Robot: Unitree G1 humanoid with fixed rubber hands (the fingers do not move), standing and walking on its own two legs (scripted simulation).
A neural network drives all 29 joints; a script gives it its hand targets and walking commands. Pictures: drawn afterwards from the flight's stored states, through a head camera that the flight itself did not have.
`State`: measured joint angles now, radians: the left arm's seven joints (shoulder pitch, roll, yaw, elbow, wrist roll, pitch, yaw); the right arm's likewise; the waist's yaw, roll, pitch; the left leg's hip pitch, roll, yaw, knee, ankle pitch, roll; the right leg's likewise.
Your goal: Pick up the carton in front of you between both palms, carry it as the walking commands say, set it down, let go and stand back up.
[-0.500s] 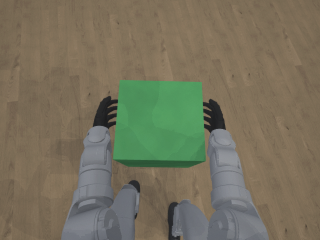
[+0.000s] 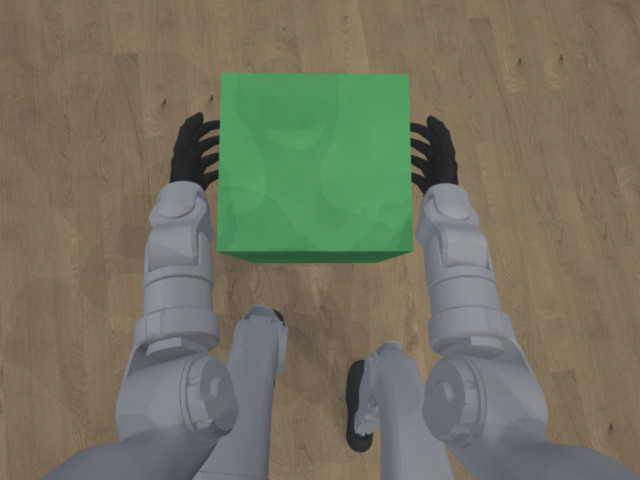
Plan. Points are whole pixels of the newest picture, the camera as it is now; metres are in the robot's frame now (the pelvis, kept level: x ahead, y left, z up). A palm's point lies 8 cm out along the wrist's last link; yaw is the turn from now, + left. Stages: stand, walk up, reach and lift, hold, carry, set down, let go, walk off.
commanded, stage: set down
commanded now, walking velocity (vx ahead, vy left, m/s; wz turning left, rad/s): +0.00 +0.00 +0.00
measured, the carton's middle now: (315, 188) +0.45 +0.08 -0.16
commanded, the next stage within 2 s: none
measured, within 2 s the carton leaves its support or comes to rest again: neither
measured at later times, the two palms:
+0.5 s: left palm (209, 198) +0.43 +0.25 -0.24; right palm (392, 183) +0.51 -0.04 -0.23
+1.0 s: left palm (206, 201) +0.45 +0.29 -0.35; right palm (360, 186) +0.54 +0.00 -0.37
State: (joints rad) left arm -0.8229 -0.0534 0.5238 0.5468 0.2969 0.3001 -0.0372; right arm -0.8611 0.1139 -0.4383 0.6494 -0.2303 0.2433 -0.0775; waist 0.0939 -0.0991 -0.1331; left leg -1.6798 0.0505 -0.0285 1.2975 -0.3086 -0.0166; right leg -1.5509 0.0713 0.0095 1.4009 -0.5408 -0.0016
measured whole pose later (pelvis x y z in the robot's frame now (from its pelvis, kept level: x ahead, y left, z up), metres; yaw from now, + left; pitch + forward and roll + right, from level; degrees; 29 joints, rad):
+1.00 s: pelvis -0.03 -0.01 -0.20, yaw +0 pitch +45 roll +0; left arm -1.34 0.18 0.50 0.79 0.08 0.29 0.02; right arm -1.52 -0.23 -0.11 1.03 -0.05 0.24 -0.14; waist 0.22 -0.06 0.24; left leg -2.35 0.04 -0.05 1.94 -0.38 -0.05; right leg -2.21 0.10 0.00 2.11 -0.69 0.00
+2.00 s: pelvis -0.04 +0.00 -0.22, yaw +1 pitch +40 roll +3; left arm -1.42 0.32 0.58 1.04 0.07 0.18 -0.08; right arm -1.59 -0.20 -0.15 1.06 -0.18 0.19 -0.01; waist 0.18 0.00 0.37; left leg -2.34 0.05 -0.01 2.02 -0.38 -0.04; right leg -2.22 0.12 0.05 2.22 -0.69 0.02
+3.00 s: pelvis -0.02 +0.00 -0.10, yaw +1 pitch +48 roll -1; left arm -1.14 0.22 0.44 0.74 -0.08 0.22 0.08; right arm -1.41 -0.37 -0.06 0.96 0.01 0.28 -0.05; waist 0.21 -0.06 0.02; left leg -2.11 0.02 -0.02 1.61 -0.34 -0.02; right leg -1.98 0.07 0.04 1.76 -0.62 0.02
